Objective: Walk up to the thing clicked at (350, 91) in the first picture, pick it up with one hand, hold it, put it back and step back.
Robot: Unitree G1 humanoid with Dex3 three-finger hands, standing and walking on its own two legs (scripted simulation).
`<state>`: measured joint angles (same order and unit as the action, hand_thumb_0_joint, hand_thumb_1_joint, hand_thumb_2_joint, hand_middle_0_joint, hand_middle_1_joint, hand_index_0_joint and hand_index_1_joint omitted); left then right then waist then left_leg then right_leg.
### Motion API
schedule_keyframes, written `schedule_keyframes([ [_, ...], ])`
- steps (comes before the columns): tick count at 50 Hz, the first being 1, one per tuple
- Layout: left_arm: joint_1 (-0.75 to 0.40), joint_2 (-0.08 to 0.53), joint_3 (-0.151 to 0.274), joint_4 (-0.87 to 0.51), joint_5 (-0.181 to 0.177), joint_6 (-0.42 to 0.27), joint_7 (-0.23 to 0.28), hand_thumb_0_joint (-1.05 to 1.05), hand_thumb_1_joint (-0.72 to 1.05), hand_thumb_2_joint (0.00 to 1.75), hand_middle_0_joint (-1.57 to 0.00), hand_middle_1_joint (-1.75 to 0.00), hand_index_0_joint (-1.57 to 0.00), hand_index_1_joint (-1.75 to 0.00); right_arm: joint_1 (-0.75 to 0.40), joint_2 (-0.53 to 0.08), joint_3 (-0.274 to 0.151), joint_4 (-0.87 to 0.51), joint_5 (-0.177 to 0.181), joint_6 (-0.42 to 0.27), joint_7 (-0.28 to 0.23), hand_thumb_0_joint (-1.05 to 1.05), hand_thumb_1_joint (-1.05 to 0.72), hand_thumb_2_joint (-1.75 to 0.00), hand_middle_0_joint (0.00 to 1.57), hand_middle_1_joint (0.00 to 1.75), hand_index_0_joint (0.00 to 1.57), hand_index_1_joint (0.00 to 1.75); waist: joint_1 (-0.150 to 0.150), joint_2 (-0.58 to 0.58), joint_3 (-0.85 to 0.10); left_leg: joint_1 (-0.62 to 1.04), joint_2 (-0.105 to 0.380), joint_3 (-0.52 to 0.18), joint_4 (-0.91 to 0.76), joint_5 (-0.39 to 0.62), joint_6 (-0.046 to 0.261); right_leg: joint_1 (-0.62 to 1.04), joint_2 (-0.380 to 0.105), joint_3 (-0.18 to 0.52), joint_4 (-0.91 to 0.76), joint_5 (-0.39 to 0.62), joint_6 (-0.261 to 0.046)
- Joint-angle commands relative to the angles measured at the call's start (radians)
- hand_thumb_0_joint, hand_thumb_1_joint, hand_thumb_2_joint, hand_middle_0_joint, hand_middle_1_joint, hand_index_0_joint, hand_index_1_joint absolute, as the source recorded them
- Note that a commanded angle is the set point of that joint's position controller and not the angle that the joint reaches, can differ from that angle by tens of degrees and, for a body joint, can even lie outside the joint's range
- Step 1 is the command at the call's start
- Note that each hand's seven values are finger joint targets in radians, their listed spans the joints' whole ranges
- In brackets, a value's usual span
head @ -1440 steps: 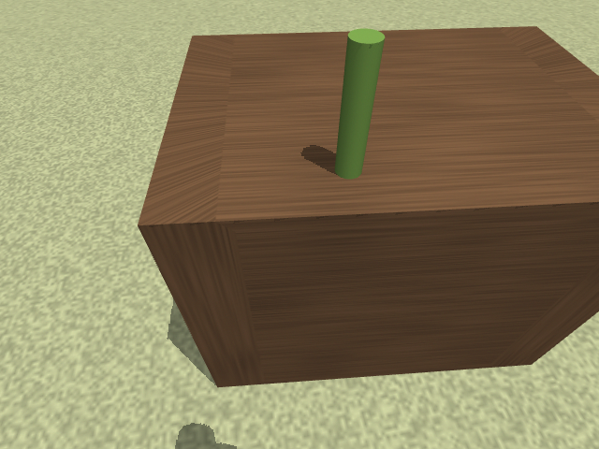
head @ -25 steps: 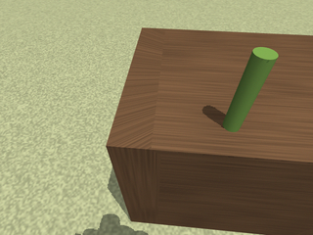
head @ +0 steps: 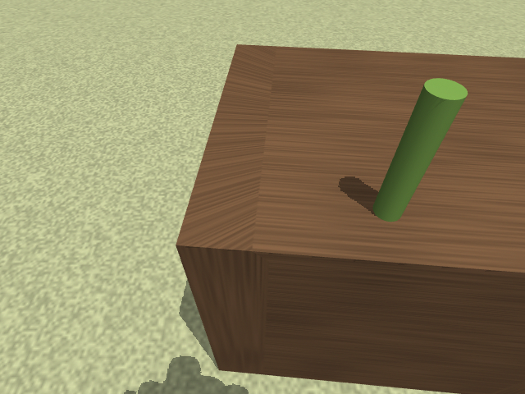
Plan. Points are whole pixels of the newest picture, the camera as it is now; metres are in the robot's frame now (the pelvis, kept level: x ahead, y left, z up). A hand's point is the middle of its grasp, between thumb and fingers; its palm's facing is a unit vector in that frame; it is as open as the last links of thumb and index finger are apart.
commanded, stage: stand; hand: right
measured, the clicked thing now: (411, 160) +0.43 -0.20 +0.14
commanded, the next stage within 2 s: step back in 0.68 s
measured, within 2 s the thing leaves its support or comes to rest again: neither
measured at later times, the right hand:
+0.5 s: hand out of the picture +0.07 -0.25 -0.16, palm faces -0.05 +0.94 -0.34, open 7.4 cm
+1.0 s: hand out of the picture +0.02 -0.24 -0.17, palm faces -0.05 +0.90 -0.44, open 7.4 cm
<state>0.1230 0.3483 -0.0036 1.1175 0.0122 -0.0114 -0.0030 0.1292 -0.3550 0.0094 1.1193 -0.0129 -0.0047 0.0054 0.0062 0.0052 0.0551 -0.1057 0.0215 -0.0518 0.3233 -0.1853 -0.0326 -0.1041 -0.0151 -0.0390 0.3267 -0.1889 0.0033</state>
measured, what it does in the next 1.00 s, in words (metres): shifts its weight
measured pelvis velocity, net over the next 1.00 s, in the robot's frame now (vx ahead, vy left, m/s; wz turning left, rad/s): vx -0.05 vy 0.05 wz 0.03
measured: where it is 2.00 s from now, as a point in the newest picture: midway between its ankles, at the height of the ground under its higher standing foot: outside the picture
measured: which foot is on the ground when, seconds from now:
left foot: down 0.00-1.00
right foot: down 0.00-1.00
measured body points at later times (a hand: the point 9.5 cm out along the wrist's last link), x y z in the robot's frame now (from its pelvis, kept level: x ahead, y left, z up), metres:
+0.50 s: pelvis +0.00 +0.00 +0.00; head +0.01 +0.00 +0.45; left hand +0.07 +0.30 -0.13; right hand +0.07 -0.30 -0.13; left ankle +0.00 +0.14 -0.75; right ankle -0.01 -0.12 -0.75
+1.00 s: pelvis -0.05 +0.05 -0.03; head +0.02 +0.06 +0.41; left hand +0.08 +0.36 -0.16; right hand +0.02 -0.29 -0.14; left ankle -0.07 +0.16 -0.75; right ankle -0.01 -0.12 -0.75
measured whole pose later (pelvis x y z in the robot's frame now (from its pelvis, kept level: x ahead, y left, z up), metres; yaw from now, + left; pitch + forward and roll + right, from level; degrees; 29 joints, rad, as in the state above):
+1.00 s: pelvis -0.05 +0.05 -0.03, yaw +2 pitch -1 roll -1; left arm 0.02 0.39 0.06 0.93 0.02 0.05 0.01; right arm 0.14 -0.42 -0.06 0.97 -0.01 0.04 0.01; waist -0.02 -0.02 0.19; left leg -0.28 -0.03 -0.03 0.68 -0.37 0.03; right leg -0.37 -0.10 -0.02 0.68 -0.28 0.03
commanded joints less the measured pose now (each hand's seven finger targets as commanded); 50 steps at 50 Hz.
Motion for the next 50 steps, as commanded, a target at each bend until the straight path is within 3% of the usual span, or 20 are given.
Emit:
schedule_keyframes([
  [1,-0.023,0.219,0.044,-0.056,-0.004,-0.017,0.012,0.00,0.90,0.90,-0.20,-0.30,-0.20,-0.30,-0.021,-0.208,-0.038,-0.054,0.004,-0.018,-0.018,0.00,-0.90,-0.90,0.20,0.30,0.20,0.30,-0.003,-0.002,-0.075,-0.013,0.097,-0.060,-0.038,0.163,0.042,0.041,-0.119,0.093,-0.052,0.148,-0.025],
  [13,-0.027,0.216,0.045,-0.055,-0.003,-0.016,0.010,0.00,0.90,0.90,-0.20,-0.30,-0.20,-0.30,-0.025,-0.211,-0.039,-0.059,0.004,-0.019,-0.017,0.00,-0.90,-0.90,0.20,0.30,0.20,0.30,-0.002,-0.004,-0.058,-0.014,0.097,-0.063,-0.044,0.150,0.043,0.028,-0.115,0.088,-0.061,0.111,-0.022],
  [24,-0.030,0.221,0.046,-0.061,-0.004,-0.017,0.011,0.00,0.90,0.90,-0.20,-0.30,-0.20,-0.30,-0.026,-0.210,-0.040,-0.064,0.004,-0.020,-0.018,0.00,-0.90,-0.90,0.20,0.30,0.20,0.30,-0.004,-0.006,-0.089,0.002,0.101,-0.057,-0.031,0.204,0.043,0.048,-0.122,0.090,-0.044,0.178,-0.025],
  [27,-0.021,0.220,0.046,-0.053,-0.004,-0.016,0.011,0.00,0.90,0.90,-0.20,-0.30,-0.20,-0.30,-0.027,-0.208,-0.038,-0.058,0.004,-0.019,-0.019,0.00,-0.90,-0.90,0.20,0.30,0.20,0.30,0.000,-0.008,-0.058,-0.010,0.098,-0.065,-0.045,0.160,0.043,0.026,-0.117,0.087,-0.053,0.123,-0.022],
  [33,-0.024,0.221,0.046,-0.057,-0.001,-0.016,0.010,0.00,0.90,0.90,-0.20,-0.30,-0.20,-0.30,-0.032,-0.212,-0.040,-0.063,0.003,-0.020,-0.018,0.00,-0.90,-0.90,0.20,0.30,0.20,0.30,-0.001,0.000,-0.071,-0.007,0.100,-0.061,-0.041,0.170,0.043,0.037,-0.120,0.090,-0.050,0.137,-0.025],
  [34,-0.035,0.282,0.102,-0.075,-0.021,-0.003,0.016,0.00,0.90,0.90,-0.20,-0.30,-0.20,-0.30,-0.062,-0.260,-0.066,-0.081,0.006,-0.003,-0.013,0.00,-0.90,-0.90,0.20,0.30,0.20,0.30,0.008,-0.001,0.049,-0.098,0.074,-0.061,0.071,0.326,0.075,-0.027,-0.107,0.096,0.038,0.289,-0.033],
  [35,-0.009,0.277,0.106,-0.087,-0.023,0.002,0.021,0.00,0.90,0.90,-0.20,-0.30,-0.20,-0.30,-0.042,-0.236,-0.066,-0.099,0.013,0.002,-0.015,0.00,-0.90,-0.90,0.20,0.30,0.20,0.30,0.004,-0.015,-0.002,-0.083,0.069,-0.036,0.127,0.379,0.079,0.001,-0.115,0.082,0.062,0.371,-0.053],
  [36,-0.010,0.271,0.110,-0.096,-0.026,0.006,0.022,0.00,0.90,0.90,-0.20,-0.30,-0.20,-0.30,-0.032,-0.225,-0.065,-0.104,0.017,0.006,-0.014,0.00,-0.90,-0.90,0.20,0.30,0.20,0.30,0.004,-0.032,-0.012,-0.091,0.050,-0.019,0.170,0.357,0.078,-0.003,-0.126,0.092,0.063,0.397,-0.072],
  [38,-0.019,0.286,0.121,-0.127,-0.023,0.013,0.023,0.00,0.90,0.90,-0.20,-0.30,-0.20,-0.30,-0.014,-0.217,-0.072,-0.126,0.024,0.016,-0.015,0.00,-0.90,-0.90,0.20,0.30,0.20,0.30,-0.002,-0.068,-0.075,-0.086,0.003,0.011,0.295,0.280,0.073,-0.010,-0.190,0.139,0.057,0.443,-0.139],
  [39,-0.059,0.294,0.124,-0.159,-0.015,0.018,0.023,0.00,0.90,0.90,-0.20,-0.30,-0.20,-0.30,0.007,-0.219,-0.082,-0.137,0.022,0.024,-0.014,0.00,-0.90,-0.90,0.20,0.30,0.20,0.30,-0.012,-0.120,-0.097,-0.106,-0.032,0.039,0.389,0.097,0.070,-0.024,-0.254,0.191,0.043,0.426,-0.185],
  [40,-0.088,0.295,0.127,-0.180,-0.007,0.020,0.025,0.00,0.90,0.90,-0.20,-0.30,-0.20,-0.30,0.019,-0.216,-0.088,-0.143,0.018,0.035,-0.013,0.00,-0.90,-0.90,0.20,0.30,0.20,0.30,-0.012,-0.168,-0.092,-0.135,-0.059,0.029,0.502,-0.220,0.074,-0.067,-0.322,0.247,0.037,0.425,-0.239],
  [41,-0.102,0.297,0.130,-0.202,0.007,0.020,0.025,0.00,0.90,0.90,-0.20,-0.30,-0.20,-0.30,0.045,-0.222,-0.095,-0.150,0.012,0.045,-0.012,0.00,-0.90,-0.90,0.20,0.30,0.20,0.30,-0.016,-0.184,-0.085,-0.164,-0.044,-0.008,0.601,-0.354,0.079,-0.104,-0.370,0.276,0.037,0.422,-0.277],
  [42,-0.116,0.298,0.131,-0.220,0.013,0.022,0.025,0.00,0.90,0.90,-0.20,-0.30,-0.20,-0.30,0.066,-0.229,-0.099,-0.157,0.012,0.050,-0.009,0.00,-0.90,-0.90,0.20,0.30,0.20,0.30,-0.025,-0.179,-0.080,-0.148,-0.025,-0.037,0.621,-0.378,0.087,-0.163,-0.376,0.268,0.052,0.399,-0.281],
  [44,-0.175,0.299,0.127,-0.256,0.019,0.025,0.026,0.00,0.90,0.90,-0.20,-0.30,-0.20,-0.30,0.099,-0.230,-0.107,-0.177,0.016,0.051,-0.001,0.00,-0.90,-0.90,0.20,0.30,0.20,0.30,-0.054,-0.211,-0.084,-0.155,-0.009,-0.056,0.591,-0.340,0.098,-0.179,-0.339,0.223,0.108,0.391,-0.242],
  [46,-0.159,0.277,0.121,-0.268,0.017,0.031,0.025,0.00,0.90,0.90,-0.20,-0.30,-0.20,-0.30,0.092,-0.221,-0.109,-0.187,0.015,0.042,-0.001,0.00,-0.90,-0.90,0.20,0.30,0.20,0.30,-0.036,-0.179,-0.094,-0.174,-0.015,-0.011,0.425,-0.230,0.084,-0.120,-0.269,0.173,0.191,0.367,-0.189],
  [47,-0.156,0.275,0.118,-0.274,0.011,0.037,0.024,0.00,0.90,0.90,-0.20,-0.30,-0.20,-0.30,0.111,-0.214,-0.107,-0.185,0.009,0.036,-0.003,0.00,-0.90,-0.90,0.20,0.30,0.20,0.30,-0.042,-0.159,-0.103,-0.171,-0.017,0.019,0.288,-0.123,0.078,-0.082,-0.236,0.146,0.256,0.348,-0.155],
  [48,-0.154,0.267,0.114,-0.284,0.001,0.048,0.022,0.00,0.90,0.90,-0.20,-0.30,-0.20,-0.30,0.121,-0.216,-0.111,-0.183,-0.002,0.027,-0.006,0.00,-0.90,-0.90,0.20,0.30,0.20,0.30,-0.048,-0.100,-0.100,-0.139,-0.013,0.034,0.152,0.086,0.072,-0.094,-0.189,0.116,0.332,0.285,-0.125],
  [49,-0.139,0.223,0.107,-0.298,-0.011,0.058,0.022,0.00,0.90,0.90,-0.20,-0.30,-0.20,-0.30,0.106,-0.267,-0.127,-0.192,-0.018,0.023,-0.012,0.00,-0.90,-0.90,0.20,0.30,0.20,0.30,-0.037,0.069,-0.085,-0.117,0.091,-0.131,0.074,0.352,0.086,-0.162,-0.062,0.079,0.470,0.128,-0.073],
  [50,-0.134,0.176,0.101,-0.314,-0.018,0.065,0.029,0.00,0.90,0.90,-0.20,-0.30,-0.20,-0.30,0.108,-0.333,-0.143,-0.204,-0.032,0.016,-0.014,0.00,-0.90,-0.90,0.20,0.30,0.20,0.30,-0.035,0.230,-0.068,-0.011,0.216,-0.340,0.042,0.596,0.131,-0.363,0.102,0.104,0.614,-0.362,-0.045],
])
